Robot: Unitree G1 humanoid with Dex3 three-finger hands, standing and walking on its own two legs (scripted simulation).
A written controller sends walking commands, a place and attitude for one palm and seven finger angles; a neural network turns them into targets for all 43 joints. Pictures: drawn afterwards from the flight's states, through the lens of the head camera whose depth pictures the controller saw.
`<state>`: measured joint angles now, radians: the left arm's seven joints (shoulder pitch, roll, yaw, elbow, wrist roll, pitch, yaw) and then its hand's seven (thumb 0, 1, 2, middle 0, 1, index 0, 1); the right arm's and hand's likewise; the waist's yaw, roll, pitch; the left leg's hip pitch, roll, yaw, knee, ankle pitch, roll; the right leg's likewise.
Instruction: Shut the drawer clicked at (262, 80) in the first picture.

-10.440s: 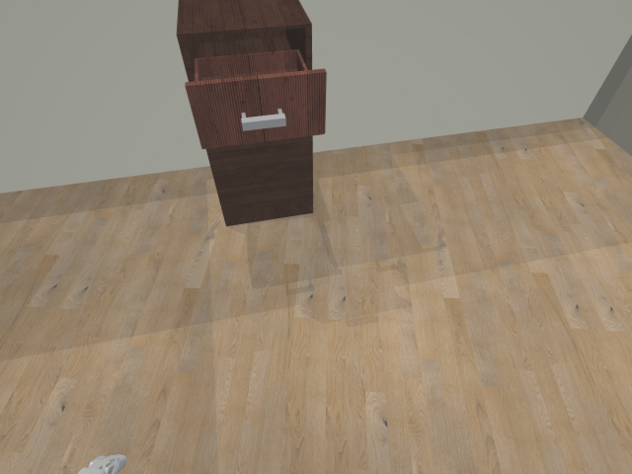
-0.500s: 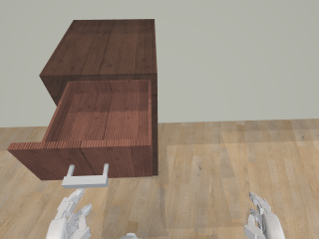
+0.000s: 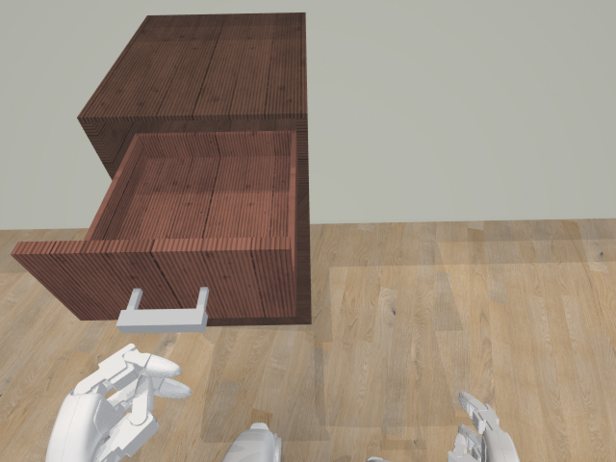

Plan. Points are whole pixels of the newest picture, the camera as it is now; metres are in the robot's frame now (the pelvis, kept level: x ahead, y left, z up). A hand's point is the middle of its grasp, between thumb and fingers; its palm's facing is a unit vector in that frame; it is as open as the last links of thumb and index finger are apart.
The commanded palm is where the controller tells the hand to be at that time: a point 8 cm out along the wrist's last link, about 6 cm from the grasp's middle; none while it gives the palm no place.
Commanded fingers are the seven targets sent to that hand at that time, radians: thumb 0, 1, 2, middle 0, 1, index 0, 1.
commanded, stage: raise the hand and make a fist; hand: left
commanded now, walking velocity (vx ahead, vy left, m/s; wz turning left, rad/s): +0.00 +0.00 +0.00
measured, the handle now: (166, 307) +0.31 +0.22 +0.02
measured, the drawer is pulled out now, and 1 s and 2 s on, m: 0.29 0.29 0.29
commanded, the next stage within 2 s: bring the fist close to the handle in 1.10 s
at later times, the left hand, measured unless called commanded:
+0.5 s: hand (128, 434) +0.14 +0.18 +0.10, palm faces +0.09 -1.00 -0.01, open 3.1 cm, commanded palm +0.09 +0.23 +0.11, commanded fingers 0.00 0.90 0.90 -1.40 -1.60 -1.40 -1.60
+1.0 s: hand (128, 429) +0.15 +0.18 +0.11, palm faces +0.07 -1.00 -0.03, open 3.3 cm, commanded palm +0.09 +0.23 +0.12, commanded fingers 0.00 0.90 0.90 -1.40 -1.60 -1.40 -1.60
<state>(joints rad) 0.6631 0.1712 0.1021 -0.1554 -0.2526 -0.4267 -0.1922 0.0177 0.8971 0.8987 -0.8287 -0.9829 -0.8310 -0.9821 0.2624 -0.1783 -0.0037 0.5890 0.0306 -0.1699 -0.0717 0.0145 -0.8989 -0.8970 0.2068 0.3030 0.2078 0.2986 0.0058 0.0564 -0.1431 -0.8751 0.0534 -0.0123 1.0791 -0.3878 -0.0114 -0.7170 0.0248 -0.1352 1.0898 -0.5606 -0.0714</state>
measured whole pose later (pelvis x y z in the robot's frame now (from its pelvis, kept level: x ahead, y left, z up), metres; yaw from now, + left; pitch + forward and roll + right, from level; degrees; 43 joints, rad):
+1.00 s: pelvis +0.02 +0.03 +0.01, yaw +0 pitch +9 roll -3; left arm 0.91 0.17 -0.03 -0.49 -0.18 -0.32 -0.08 0.02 0.90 0.90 -1.40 -1.60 -1.40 -1.60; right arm 0.27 -0.21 -0.01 0.43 0.05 -0.13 -0.04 0.02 -0.90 -0.90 0.20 0.30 0.20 0.30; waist 0.02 0.06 -0.15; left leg -0.80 0.03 0.01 1.05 -0.41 0.03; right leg -0.62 0.01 -0.12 1.02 -0.55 -0.03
